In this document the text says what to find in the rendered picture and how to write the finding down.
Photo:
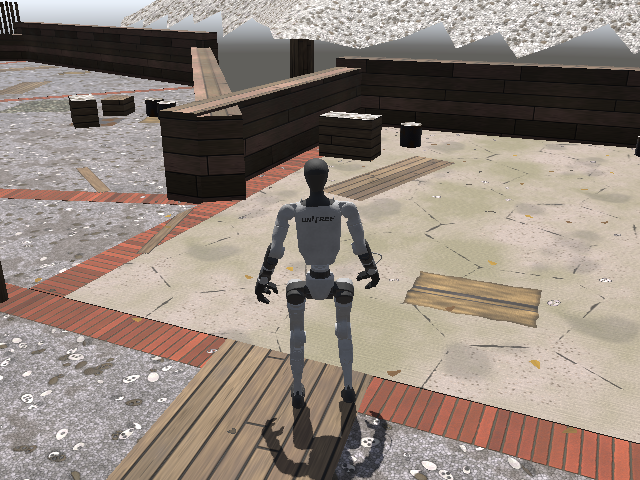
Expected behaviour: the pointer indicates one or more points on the humanoid robot head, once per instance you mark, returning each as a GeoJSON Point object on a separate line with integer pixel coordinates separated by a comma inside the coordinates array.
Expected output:
{"type": "Point", "coordinates": [316, 174]}

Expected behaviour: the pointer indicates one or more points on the robot right upper arm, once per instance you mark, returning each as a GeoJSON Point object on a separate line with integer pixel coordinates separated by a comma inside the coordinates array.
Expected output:
{"type": "Point", "coordinates": [349, 210]}

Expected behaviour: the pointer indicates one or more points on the robot right forearm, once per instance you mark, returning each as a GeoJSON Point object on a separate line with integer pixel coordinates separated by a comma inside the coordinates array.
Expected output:
{"type": "Point", "coordinates": [367, 261]}

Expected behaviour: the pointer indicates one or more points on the right robot hand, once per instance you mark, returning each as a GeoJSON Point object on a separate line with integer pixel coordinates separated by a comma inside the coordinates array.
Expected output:
{"type": "Point", "coordinates": [364, 275]}

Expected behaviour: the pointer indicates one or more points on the left robot foot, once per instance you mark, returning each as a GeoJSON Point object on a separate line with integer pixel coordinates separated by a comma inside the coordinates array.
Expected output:
{"type": "Point", "coordinates": [297, 400]}

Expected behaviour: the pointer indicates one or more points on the robot left forearm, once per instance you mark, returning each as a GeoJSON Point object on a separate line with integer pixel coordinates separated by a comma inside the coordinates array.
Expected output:
{"type": "Point", "coordinates": [267, 268]}

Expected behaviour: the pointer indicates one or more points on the left robot hand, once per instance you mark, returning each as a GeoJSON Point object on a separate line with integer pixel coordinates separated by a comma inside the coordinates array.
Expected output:
{"type": "Point", "coordinates": [260, 288]}

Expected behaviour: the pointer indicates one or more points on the robot left upper arm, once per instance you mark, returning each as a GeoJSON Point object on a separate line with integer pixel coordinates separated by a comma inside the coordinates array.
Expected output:
{"type": "Point", "coordinates": [286, 212]}

